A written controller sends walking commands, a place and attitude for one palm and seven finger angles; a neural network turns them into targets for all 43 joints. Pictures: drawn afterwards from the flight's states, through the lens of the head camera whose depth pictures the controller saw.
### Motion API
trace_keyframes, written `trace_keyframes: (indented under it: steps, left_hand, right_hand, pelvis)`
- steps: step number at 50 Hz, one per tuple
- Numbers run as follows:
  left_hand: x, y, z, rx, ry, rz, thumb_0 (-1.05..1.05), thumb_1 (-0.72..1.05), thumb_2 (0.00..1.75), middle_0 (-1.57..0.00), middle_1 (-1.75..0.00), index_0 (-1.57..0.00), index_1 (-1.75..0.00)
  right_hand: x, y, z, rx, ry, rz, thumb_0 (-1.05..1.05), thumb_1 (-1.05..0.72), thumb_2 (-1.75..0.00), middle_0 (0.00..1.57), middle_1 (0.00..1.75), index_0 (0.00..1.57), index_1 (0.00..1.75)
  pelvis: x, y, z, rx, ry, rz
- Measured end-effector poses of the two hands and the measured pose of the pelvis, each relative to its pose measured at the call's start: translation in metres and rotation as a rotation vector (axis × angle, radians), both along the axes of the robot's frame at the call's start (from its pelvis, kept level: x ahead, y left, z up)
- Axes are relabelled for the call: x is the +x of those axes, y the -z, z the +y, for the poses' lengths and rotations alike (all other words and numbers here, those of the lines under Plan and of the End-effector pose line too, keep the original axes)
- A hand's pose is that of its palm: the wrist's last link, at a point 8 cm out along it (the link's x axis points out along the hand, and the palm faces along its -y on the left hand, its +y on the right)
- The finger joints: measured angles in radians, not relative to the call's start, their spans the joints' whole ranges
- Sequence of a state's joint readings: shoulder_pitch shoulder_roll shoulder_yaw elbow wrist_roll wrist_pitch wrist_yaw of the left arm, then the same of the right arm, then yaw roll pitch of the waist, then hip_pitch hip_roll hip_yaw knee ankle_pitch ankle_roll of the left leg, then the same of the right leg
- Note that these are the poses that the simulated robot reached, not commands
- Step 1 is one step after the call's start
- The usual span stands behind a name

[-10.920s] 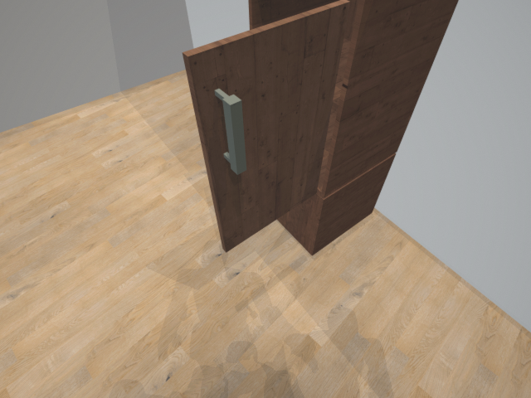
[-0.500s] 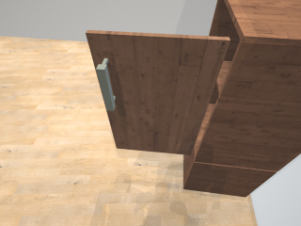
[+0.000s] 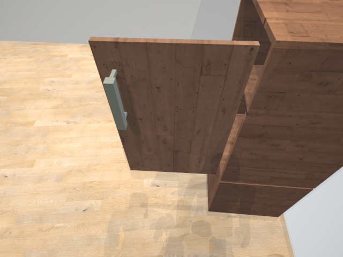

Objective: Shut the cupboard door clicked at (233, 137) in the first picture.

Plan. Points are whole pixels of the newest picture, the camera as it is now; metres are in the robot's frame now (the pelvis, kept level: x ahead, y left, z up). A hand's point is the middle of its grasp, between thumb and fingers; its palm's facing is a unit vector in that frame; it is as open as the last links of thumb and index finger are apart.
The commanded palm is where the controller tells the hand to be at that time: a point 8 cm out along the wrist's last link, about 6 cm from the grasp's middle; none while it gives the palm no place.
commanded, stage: come to a stop and stand still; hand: left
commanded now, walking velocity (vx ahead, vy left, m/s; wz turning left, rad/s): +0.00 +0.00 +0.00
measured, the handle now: (118, 101) +0.47 +0.18 +0.09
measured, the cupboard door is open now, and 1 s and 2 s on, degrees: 91 91 91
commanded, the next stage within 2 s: look again from close up in 0.82 s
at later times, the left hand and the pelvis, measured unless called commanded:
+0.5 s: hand out of the picture +0.04 +0.14 -0.17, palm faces +0.02 -0.98 -0.22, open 7.3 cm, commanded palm none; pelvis +0.02 -0.04 +0.00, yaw +1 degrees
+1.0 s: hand out of the picture +0.01 +0.12 -0.17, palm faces +0.04 -0.98 -0.20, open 7.3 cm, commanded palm none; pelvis +0.02 -0.05 +0.01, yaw +1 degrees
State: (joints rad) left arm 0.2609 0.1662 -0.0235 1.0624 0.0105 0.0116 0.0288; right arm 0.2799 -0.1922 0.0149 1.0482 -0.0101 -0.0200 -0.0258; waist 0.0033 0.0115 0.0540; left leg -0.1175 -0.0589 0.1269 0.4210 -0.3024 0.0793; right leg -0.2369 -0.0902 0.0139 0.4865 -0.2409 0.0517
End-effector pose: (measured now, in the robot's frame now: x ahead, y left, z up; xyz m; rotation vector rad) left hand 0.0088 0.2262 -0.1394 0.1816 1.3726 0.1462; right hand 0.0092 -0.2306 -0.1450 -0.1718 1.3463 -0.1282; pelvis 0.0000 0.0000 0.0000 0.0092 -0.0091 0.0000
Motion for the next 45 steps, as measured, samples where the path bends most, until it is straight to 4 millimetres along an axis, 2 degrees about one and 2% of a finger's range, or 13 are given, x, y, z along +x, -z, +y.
trace_keyframes:
  steps: [8,16,30,45]
  left_hand:
    - [0.022,0.000,-0.011,0.005,0.007,-0.027,0.00,0.92,0.90,-0.20,-0.29,-0.20,-0.30]
    - [0.029,-0.002,-0.023,0.010,-0.001,-0.032,0.00,0.92,0.90,-0.20,-0.29,-0.20,-0.30]
    - [0.018,-0.002,-0.043,0.003,-0.027,-0.007,0.00,0.92,0.90,-0.20,-0.29,-0.20,-0.30]
    - [0.000,0.000,-0.058,-0.014,-0.048,0.016,0.00,0.92,0.90,-0.20,-0.29,-0.20,-0.30]
  right_hand:
    - [0.006,0.001,-0.007,0.010,0.010,0.017,0.01,-0.91,-0.90,0.20,0.30,0.20,0.30]
    - [0.016,0.002,-0.017,0.015,0.008,0.020,0.01,-0.91,-0.90,0.20,0.30,0.20,0.30]
    - [0.027,0.000,-0.037,0.007,-0.004,0.019,0.00,-0.91,-0.90,0.20,0.30,0.20,0.30]
    - [0.014,-0.002,-0.042,0.013,-0.003,0.044,0.00,-0.91,-0.90,0.20,0.30,0.20,0.30]
  pelvis:
    - [0.009,-0.001,-0.012,-0.001,-0.002,0.001]
    - [0.016,-0.002,-0.025,-0.002,-0.008,0.005]
    - [0.021,-0.004,-0.043,-0.003,-0.017,0.003]
    - [0.018,-0.005,-0.054,-0.006,-0.023,-0.002]
